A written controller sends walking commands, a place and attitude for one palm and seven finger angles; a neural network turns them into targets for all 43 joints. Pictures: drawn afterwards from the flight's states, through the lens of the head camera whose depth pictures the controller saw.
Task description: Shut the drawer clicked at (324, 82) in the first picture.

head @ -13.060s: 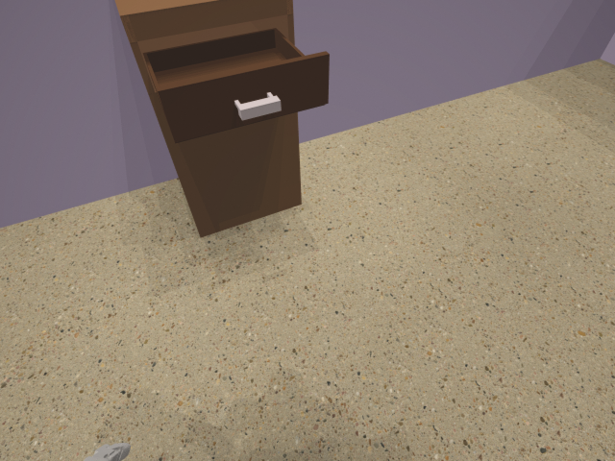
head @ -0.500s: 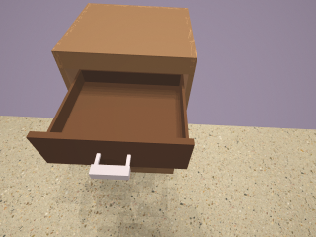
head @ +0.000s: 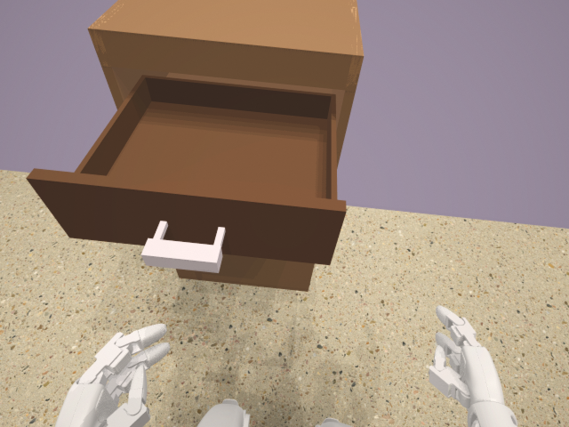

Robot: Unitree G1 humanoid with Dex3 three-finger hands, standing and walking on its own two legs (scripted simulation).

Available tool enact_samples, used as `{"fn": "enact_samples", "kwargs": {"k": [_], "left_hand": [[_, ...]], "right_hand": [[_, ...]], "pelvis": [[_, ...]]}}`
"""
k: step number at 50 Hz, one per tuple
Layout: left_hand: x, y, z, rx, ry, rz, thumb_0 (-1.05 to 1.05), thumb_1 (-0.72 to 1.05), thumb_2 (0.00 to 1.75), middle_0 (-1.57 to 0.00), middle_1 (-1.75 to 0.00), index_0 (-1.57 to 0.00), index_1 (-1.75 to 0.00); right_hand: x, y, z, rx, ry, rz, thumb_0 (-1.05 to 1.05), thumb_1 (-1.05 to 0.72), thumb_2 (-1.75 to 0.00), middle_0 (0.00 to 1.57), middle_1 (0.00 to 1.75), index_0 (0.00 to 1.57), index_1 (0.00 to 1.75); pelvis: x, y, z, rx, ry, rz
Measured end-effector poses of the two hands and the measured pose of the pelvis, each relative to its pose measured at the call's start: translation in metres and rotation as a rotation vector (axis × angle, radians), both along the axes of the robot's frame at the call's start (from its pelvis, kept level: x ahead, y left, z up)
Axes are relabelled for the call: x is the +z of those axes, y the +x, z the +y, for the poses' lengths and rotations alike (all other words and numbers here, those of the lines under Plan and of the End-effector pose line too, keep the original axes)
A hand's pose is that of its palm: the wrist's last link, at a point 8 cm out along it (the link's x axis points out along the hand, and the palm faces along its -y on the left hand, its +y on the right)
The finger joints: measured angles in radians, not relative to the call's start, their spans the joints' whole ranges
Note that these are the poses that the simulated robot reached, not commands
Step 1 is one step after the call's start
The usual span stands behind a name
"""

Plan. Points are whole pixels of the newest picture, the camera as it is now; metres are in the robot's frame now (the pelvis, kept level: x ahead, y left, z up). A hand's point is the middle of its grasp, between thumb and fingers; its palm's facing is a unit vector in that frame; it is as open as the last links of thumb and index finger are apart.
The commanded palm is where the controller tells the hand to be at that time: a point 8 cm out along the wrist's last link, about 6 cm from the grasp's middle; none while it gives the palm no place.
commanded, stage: raise the hand and make a fist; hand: left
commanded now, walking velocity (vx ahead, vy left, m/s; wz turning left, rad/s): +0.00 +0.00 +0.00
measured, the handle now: (187, 242) +0.35 +0.18 +0.05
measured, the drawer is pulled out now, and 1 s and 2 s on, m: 0.30 0.30 0.30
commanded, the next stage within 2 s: bring the fist close to the handle in 1.48 s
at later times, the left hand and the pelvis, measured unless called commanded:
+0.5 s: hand (130, 360) +0.18 +0.18 +0.09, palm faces +0.12 -0.99 -0.08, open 3.6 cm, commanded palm +0.13 +0.22 +0.09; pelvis +0.03 +0.00 +0.01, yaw +1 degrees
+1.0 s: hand (154, 354) +0.17 +0.15 +0.14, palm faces -0.02 -1.00 -0.01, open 3.2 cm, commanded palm +0.13 +0.20 +0.15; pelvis +0.03 +0.04 +0.02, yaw +0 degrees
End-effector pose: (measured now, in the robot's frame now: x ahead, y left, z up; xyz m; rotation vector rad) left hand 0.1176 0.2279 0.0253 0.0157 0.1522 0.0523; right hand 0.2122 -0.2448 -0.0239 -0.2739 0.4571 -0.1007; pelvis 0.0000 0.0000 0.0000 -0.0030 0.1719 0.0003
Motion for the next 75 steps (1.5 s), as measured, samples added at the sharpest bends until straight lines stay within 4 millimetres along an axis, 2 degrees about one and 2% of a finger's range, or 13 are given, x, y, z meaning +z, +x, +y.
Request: {"fn": "enact_samples", "kwargs": {"k": [2, 5, 9, 14, 17, 22, 25, 30, 40, 49, 57, 64, 75], "left_hand": [[0.009, -0.011, 0.004, 0.050, 0.030, -0.054, 0.02, 0.90, 0.90, -0.45, -0.60, -0.49, -0.62], [0.031, -0.009, 0.009, 0.109, 0.072, -0.191, 0.02, 0.90, 0.90, -0.53, -0.67, -0.55, -0.68], [0.046, 0.021, -0.004, 0.026, 0.055, -0.274, 0.02, 0.90, 0.90, -0.62, -0.76, -0.63, -0.77], [0.039, 0.054, -0.028, -0.165, 0.023, -0.074, 0.02, 0.90, 0.90, -0.72, -0.87, -0.73, -0.88], [0.044, 0.056, -0.022, -0.106, 0.011, -0.001, 0.02, 0.90, 0.90, -0.79, -0.94, -0.79, -0.94], [0.065, 0.041, 0.005, 0.068, 0.059, -0.050, 0.02, 0.90, 0.90, -0.89, -1.05, -0.89, -1.05], [0.071, 0.031, 0.007, 0.064, 0.063, -0.075, 0.02, 0.90, 0.90, -0.95, -1.11, -0.94, -1.11], [0.066, 0.028, -0.012, -0.056, -0.007, -0.066, 0.02, 0.90, 0.90, -1.05, -1.22, -1.05, -1.22], [0.097, 0.045, -0.010, -0.015, -0.012, -0.180, 0.02, 0.90, 0.90, -1.25, -1.44, -1.25, -1.44], [0.110, 0.035, -0.028, -0.079, -0.023, -0.126, 0.02, 0.90, 0.90, -1.37, -1.57, -1.37, -1.57], [0.128, 0.030, -0.020, -0.016, -0.005, -0.181, 0.02, 0.90, 0.90, -1.40, -1.60, -1.39, -1.60], [0.118, 0.034, -0.034, -0.073, -0.021, -0.132, 0.02, 0.90, 0.90, -1.40, -1.60, -1.40, -1.60], [0.125, 0.040, -0.032, -0.017, 0.014, -0.169, 0.02, 0.90, 0.90, -1.40, -1.60, -1.40, -1.60]], "right_hand": [[-0.006, 0.007, 0.001, 0.021, -0.006, -0.015, 0.01, -0.91, -0.90, 0.20, 0.30, 0.20, 0.30], [-0.019, 0.010, 0.009, 0.043, 0.019, -0.017, 0.01, -0.91, -0.90, 0.20, 0.30, 0.20, 0.30], [-0.037, 0.000, 0.022, 0.047, 0.086, 0.018, 0.01, -0.91, -0.90, 0.20, 0.30, 0.20, 0.30], [-0.046, -0.029, 0.025, -0.042, 0.162, 0.113, 0.01, -0.90, -0.90, 0.21, 0.30, 0.21, 0.30], [-0.046, -0.043, 0.017, -0.116, 0.174, 0.166, 0.01, -0.90, -0.90, 0.21, 0.30, 0.21, 0.30], [-0.044, -0.051, 0.002, -0.163, 0.130, 0.223, 0.01, -0.90, -0.90, 0.21, 0.30, 0.21, 0.30], [-0.041, -0.044, -0.003, -0.141, 0.093, 0.220, 0.01, -0.90, -0.90, 0.21, 0.30, 0.20, 0.30], [-0.027, -0.021, 0.003, -0.099, 0.058, 0.142, 0.01, -0.91, -0.90, 0.20, 0.30, 0.20, 0.30], [0.003, 0.018, 0.054, -0.010, 0.134, -0.001, 0.01, -0.90, -0.90, 0.20, 0.30, 0.20, 0.30], [0.009, 0.019, 0.083, 0.058, 0.173, -0.001, 0.01, -0.90, -0.90, 0.21, 0.30, 0.21, 0.30], [0.001, 0.003, 0.078, 0.050, 0.166, 0.045, 0.01, -0.90, -0.90, 0.21, 0.30, 0.21, 0.30], [-0.002, -0.010, 0.060, 0.009, 0.142, 0.073, 0.01, -0.90, -0.90, 0.21, 0.30, 0.21, 0.30], [-0.003, -0.006, 0.042, -0.021, 0.145, 0.060, 0.01, -0.90, -0.90, 0.20, 0.30, 0.20, 0.30]], "pelvis": [[-0.008, -0.003, -0.004, 0.015, -0.010, 0.004], [-0.015, -0.006, -0.008, 0.034, -0.023, 0.007], [-0.017, -0.007, -0.012, 0.040, -0.027, 0.007], [-0.004, 0.003, -0.013, 0.019, -0.003, -0.001], [0.005, 0.013, -0.012, 0.004, 0.008, -0.012], [0.013, 0.025, -0.007, 0.000, 0.009, -0.012], [0.013, 0.026, -0.002, 0.011, 0.001, -0.006], [0.013, 0.025, 0.010, 0.019, -0.010, 0.002], [0.016, 0.029, 0.025, 0.011, -0.021, -0.022], [0.019, 0.031, 0.035, 0.011, -0.025, -0.055], [0.019, 0.029, 0.035, 0.013, -0.027, -0.069], [0.019, 0.028, 0.030, 0.012, -0.022, -0.066], [0.020, 0.034, 0.018, 0.007, -0.015, -0.062]]}}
